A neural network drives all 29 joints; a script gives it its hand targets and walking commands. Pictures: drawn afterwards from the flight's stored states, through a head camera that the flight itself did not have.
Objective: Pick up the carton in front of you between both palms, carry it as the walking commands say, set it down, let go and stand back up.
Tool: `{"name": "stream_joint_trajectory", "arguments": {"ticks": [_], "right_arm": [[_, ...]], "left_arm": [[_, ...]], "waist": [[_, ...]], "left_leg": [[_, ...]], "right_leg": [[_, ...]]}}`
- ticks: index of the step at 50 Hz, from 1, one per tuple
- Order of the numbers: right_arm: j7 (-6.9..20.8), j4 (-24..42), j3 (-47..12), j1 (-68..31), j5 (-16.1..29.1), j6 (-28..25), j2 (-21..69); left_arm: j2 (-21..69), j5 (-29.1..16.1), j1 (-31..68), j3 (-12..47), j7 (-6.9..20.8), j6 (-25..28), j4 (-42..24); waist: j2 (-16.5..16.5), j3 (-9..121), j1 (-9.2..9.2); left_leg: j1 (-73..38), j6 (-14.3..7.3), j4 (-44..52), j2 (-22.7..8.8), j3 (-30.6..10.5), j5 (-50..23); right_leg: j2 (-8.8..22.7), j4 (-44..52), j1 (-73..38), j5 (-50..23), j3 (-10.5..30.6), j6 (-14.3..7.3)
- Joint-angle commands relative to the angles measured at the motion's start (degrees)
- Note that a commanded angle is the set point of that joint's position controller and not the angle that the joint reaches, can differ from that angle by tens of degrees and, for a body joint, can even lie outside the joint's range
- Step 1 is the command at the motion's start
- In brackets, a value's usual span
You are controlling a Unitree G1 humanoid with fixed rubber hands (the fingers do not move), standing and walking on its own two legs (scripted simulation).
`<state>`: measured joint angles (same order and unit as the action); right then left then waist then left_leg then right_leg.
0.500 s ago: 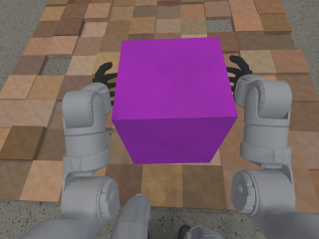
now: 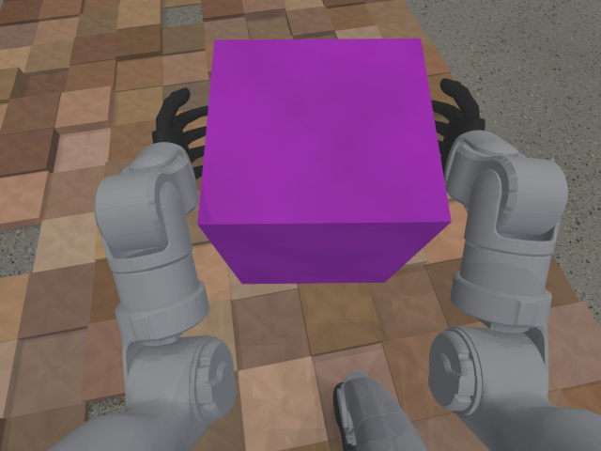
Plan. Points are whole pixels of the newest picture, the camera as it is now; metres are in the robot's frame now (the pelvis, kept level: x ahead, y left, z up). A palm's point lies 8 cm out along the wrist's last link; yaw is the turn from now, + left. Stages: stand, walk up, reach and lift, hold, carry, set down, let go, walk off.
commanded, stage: carry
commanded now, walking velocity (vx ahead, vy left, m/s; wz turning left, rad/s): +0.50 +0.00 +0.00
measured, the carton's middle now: (315, 183) +0.40 -0.05 +0.09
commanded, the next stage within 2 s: none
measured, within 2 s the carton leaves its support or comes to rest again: neither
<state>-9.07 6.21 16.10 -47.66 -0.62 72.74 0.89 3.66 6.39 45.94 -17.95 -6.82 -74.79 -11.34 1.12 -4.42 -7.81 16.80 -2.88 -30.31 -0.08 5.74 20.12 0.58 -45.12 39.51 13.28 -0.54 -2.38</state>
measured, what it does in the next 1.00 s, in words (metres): walks ahead: right foot 0.03 m lower, then left foot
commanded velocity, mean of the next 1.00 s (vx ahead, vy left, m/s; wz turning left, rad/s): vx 0.50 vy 0.00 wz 0.00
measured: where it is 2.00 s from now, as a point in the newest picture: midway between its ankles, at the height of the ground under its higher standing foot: (268, 153)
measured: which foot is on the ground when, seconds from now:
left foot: down 0.00-0.12, up 0.14-0.56, down 0.58-1.00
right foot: up 0.00-0.08, down 0.10-0.60, up 0.62-1.00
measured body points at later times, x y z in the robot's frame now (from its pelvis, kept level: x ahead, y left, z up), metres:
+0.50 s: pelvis +0.32 -0.03 -0.03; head +0.38 -0.05 +0.42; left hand +0.69 +0.13 +0.07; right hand +0.72 -0.17 +0.07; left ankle +0.46 +0.09 -0.72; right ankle +0.21 -0.10 -0.77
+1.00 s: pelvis +0.63 -0.02 -0.02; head +0.64 -0.01 +0.43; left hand +0.99 +0.13 +0.10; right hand +1.00 -0.17 +0.11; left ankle +0.53 +0.05 -0.76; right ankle +0.76 -0.13 -0.72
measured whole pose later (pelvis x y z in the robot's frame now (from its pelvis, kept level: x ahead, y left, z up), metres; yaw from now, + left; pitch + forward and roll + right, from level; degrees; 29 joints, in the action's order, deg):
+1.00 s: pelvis +0.63 -0.02 -0.02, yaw +1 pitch +5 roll -2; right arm -7.1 -4.8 11.8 -36.0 -2.8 67.0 1.0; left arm 2.6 5.3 33.2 -11.5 -6.9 -68.0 0.5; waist 1.2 4.5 -2.0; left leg 6.4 -3.0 -22.9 -0.8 6.8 20.7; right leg 1.6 -38.3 35.0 11.4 -8.1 -1.7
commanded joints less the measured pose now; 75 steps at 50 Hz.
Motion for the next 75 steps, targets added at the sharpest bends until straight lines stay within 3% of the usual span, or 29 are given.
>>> {"name": "stream_joint_trajectory", "arguments": {"ticks": [1, 4, 5, 6, 7, 8, 10, 12, 25, 28, 29, 30, 31, 32, 36, 43, 49, 51, 52, 53, 54, 57, 59, 64, 68, 71, 72, 73, 75], "right_arm": [[17.12, -3.48, -42.74, -40.39, 27.20, 2.03, 56.84], [17.56, -11.77, -39.65, -39.11, 25.41, 2.31, 57.93], [17.46, -14.33, -38.08, -39.02, 24.77, 2.32, 57.31], [17.27, -16.94, -36.12, -38.35, 23.90, 2.43, 56.47], [16.68, -19.51, -34.25, -38.81, 22.80, 3.06, 56.86], [16.15, -18.75, -32.82, -40.12, 21.94, 3.09, 56.67], [15.31, -15.73, -31.87, -44.36, 21.20, 2.54, 59.43], [14.17, -11.97, -31.86, -46.87, 21.53, 1.88, 61.71], [13.13, -9.44, -39.33, -30.06, 17.06, -4.08, 65.27], [14.03, -7.73, -41.09, -25.05, 17.19, -4.82, 64.81], [14.60, -6.65, -41.83, -24.01, 17.47, -5.15, 64.76], [15.06, -6.47, -42.43, -23.51, 17.62, -5.44, 63.67], [15.31, -7.42, -42.65, -21.40, 17.64, -5.71, 62.81], [15.67, -6.32, -43.33, -19.92, 18.63, -5.94, 63.93], [16.79, 3.32, -47.79, -26.49, 23.99, -6.95, 66.20], [17.94, 1.55, -47.26, -25.48, 25.29, -6.72, 59.01], [18.00, -9.65, -41.48, -21.91, 21.13, -5.19, 56.32], [17.94, -13.04, -39.98, -21.76, 20.31, -4.94, 57.59], [17.93, -14.26, -39.17, -22.11, 19.94, -4.97, 57.57], [18.00, -14.94, -38.35, -24.62, 19.90, -4.97, 59.65], [18.05, -14.54, -38.42, -25.86, 19.84, -5.24, 59.92], [17.12, -10.81, -38.75, -30.53, 20.98, -6.43, 63.82], [15.72, -7.83, -38.60, -31.29, 20.78, -6.42, 63.71], [13.44, -5.51, -39.07, -24.95, 18.30, -5.27, 61.59], [14.42, -3.74, -40.27, -20.07, 17.08, -3.80, 61.36], [16.21, -1.52, -41.98, -16.68, 17.59, -2.83, 61.71], [16.58, -0.14, -42.48, -17.12, 17.85, -2.96, 60.69], [16.50, 0.11, -42.42, -15.90, 17.48, -3.00, 59.38], [16.28, 4.67, -43.20, -14.40, 18.25, -2.39, 59.27]], "left_arm": [[42.52, -14.40, 32.18, 35.63, 9.12, -0.06, 8.84], [44.98, -17.20, 34.07, 34.99, 10.79, -0.77, 14.66], [45.72, -18.43, 34.37, 34.51, 11.44, -1.01, 16.89], [46.47, -20.01, 35.15, 33.71, 12.05, -1.29, 19.43], [45.11, -20.42, 37.55, 32.34, 12.29, -1.51, 22.16], [47.54, -22.20, 38.87, 32.44, 12.67, -1.18, 22.71], [55.12, -26.47, 45.28, 33.97, 13.84, -0.50, 17.88], [59.71, -30.28, 52.36, 36.20, 14.21, 0.12, 12.20], [63.42, -28.37, 36.25, 42.15, 14.90, 6.32, 9.48], [62.29, -27.06, 30.50, 43.98, 14.79, 7.20, 7.69], [61.78, -26.58, 29.37, 44.95, 14.88, 7.42, 6.90], [62.31, -26.66, 28.82, 46.37, 15.07, 7.18, 6.43], [61.79, -26.52, 27.35, 46.15, 15.02, 6.98, 6.67], [61.29, -26.51, 27.02, 46.53, 14.77, 7.19, 6.25], [61.16, -25.20, 25.44, 47.49, 12.97, 8.99, 3.24], [54.77, -22.30, 23.49, 47.86, 10.48, 9.58, 3.88], [53.62, -22.99, 24.01, 45.11, 11.66, 7.37, 11.71], [54.99, -23.23, 23.84, 43.50, 12.48, 7.31, 16.23], [55.32, -23.20, 22.63, 42.50, 12.87, 7.36, 18.71], [54.84, -22.22, 23.73, 41.09, 13.12, 8.12, 20.15], [57.38, -23.12, 22.63, 41.37, 13.40, 8.58, 20.65], [62.98, -28.62, 33.68, 44.61, 14.00, 9.46, 11.80], [64.53, -31.41, 38.14, 46.05, 13.92, 9.58, 7.33], [62.51, -31.46, 31.46, 45.39, 13.83, 7.80, 6.28], [61.41, -28.24, 24.41, 44.91, 14.35, 6.31, 6.67], [60.71, -25.78, 19.78, 45.71, 14.35, 5.97, 5.58], [60.45, -25.84, 20.94, 46.65, 14.38, 5.48, 3.50], [60.27, -26.16, 20.70, 47.27, 14.45, 4.57, 1.57], [59.57, -25.94, 18.25, 47.18, 14.06, 3.52, -0.76]], "waist": [[7.72, 31.75, 3.47], [3.54, 31.30, 8.81], [0.34, 31.02, 10.73], [-8.10, 30.97, 9.45], [-17.40, 34.62, 9.00], [-18.02, 35.05, 11.03], [-6.77, 29.75, 10.06], [-5.59, 29.67, 9.71], [-9.12, 28.57, 11.85], [-10.81, 34.11, 6.15], [-6.84, 36.85, 4.79], [5.28, 43.60, 5.57], [14.76, 47.77, 4.84], [11.48, 46.34, 3.90], [1.35, 37.25, 4.50], [7.68, 31.65, 4.54], [9.08, 26.03, 5.58], [5.11, 27.82, 7.90], [3.81, 30.18, 9.58], [-8.30, 35.01, 10.64], [-18.21, 34.73, 13.24], [-2.47, 29.17, 11.52], [-4.21, 28.99, 10.35], [-8.72, 29.43, 11.12], [-8.20, 27.79, 11.27], [-5.06, 30.52, 7.73], [2.68, 33.71, 6.13], [14.16, 37.13, 5.53], [7.17, 36.30, 4.22]], "left_leg": [[-17.20, -4.94, 0.41, -8.62, -5.70, -41.57], [-9.68, -1.86, -15.64, -5.82, -0.70, -35.27], [-1.15, -0.78, -23.97, -4.59, -0.36, -23.48], [11.57, 0.54, -34.84, -1.43, -1.31, 10.44], [21.31, 1.66, -45.00, 1.60, -4.92, 15.74], [28.19, 1.41, -50.13, 1.15, -6.52, 13.88], [29.05, 0.90, -48.66, -1.47, -7.18, 6.24], [27.09, 1.27, -45.41, -3.29, -6.47, 2.52], [21.72, -0.37, -2.78, 1.90, 5.47, -19.36], [-4.71, -1.78, 8.02, 3.95, 7.96, -26.22], [-18.26, -1.39, 7.96, -0.20, 3.55, -26.34], [-36.05, -6.56, -0.92, -17.11, -16.21, -42.71], [-48.66, -17.22, 2.94, -24.08, -34.42, -37.56], [-46.99, -17.30, 5.44, -22.33, -34.80, -30.22], [-34.26, -9.73, 6.10, -16.34, -21.26, -31.10], [-25.31, -9.18, 10.42, -14.36, -10.80, -32.69], [-17.13, -4.71, 8.64, -11.82, -2.66, -38.25], [-11.22, -1.55, -3.37, -9.14, 2.89, -45.21], [-6.82, 0.12, -12.43, -7.25, 4.55, -39.94], [10.57, 3.64, -28.69, -1.21, 3.58, -26.85], [22.56, 3.47, -41.54, 4.64, -0.54, 5.41], [27.56, 0.14, -40.71, -3.57, -9.12, 3.90], [22.34, 0.56, -31.38, -3.49, -7.06, -0.21], [18.92, 2.16, -12.28, -2.49, -2.75, -7.53], [10.61, 2.63, 3.54, 0.24, 1.32, -21.47], [-11.33, 2.22, 11.38, 0.29, 4.99, -25.87], [-28.25, -1.75, 5.48, -7.68, -4.45, -33.01], [-41.89, -8.11, 3.54, -17.64, -21.39, -38.21], [-39.75, -11.71, 6.71, -20.90, -27.27, -21.64]], "right_leg": [[-2.76, 14.80, -15.90, -18.30, -5.73, 0.00], [-2.65, 23.52, -34.05, -24.34, -8.29, -1.02], [1.18, 20.72, -42.18, -22.13, -5.69, -0.63], [13.00, 13.36, -50.49, -40.70, 8.98, -0.95], [21.79, 13.42, -58.25, -38.68, 25.06, -7.15], [23.65, 19.69, -55.95, -14.02, 34.06, -12.35], [18.46, 24.67, -46.27, -2.87, 28.25, -9.88], [17.05, 25.52, -41.76, -10.98, 21.74, -9.56], [8.21, 20.09, -54.09, -49.40, 0.25, -5.34], [8.17, 6.17, -47.53, -59.03, -4.47, -1.47], [6.73, -2.76, -37.86, -45.03, -5.09, -0.16], [3.44, -14.62, -22.53, -10.55, -3.53, 1.40], [-5.00, -32.55, -4.45, 17.92, 0.11, 3.11], [-3.25, -38.61, 1.64, 16.00, 2.71, 1.45], [0.99, -32.83, 4.40, 9.94, 1.38, 0.93], [1.51, -10.19, 2.12, 7.69, -5.18, 1.58], [-1.35, 8.69, -11.92, -4.86, -10.92, 0.35], [-3.76, 15.86, -26.47, -6.51, -13.08, -1.50], [-2.34, 19.14, -35.46, -10.54, -10.94, -1.80], [11.66, 20.05, -50.36, -2.23, 13.75, -9.87], [19.60, 26.63, -52.57, -4.76, 31.85, -15.48], [18.13, 25.15, -44.47, -4.64, 22.20, -11.70], [15.25, 26.94, -38.69, -0.11, 14.54, -8.42], [13.46, 26.51, -39.79, -5.86, 6.17, -7.94], [10.45, 23.64, -40.53, -16.49, -0.61, -4.00], [6.00, 8.56, -32.77, -19.17, -7.20, -0.25], [4.17, -1.68, -17.67, -9.19, -6.74, 1.54], [-0.70, -15.51, -1.05, 14.24, -5.66, 3.19], [1.74, -23.41, 10.14, 15.13, 0.64, 1.96]]}}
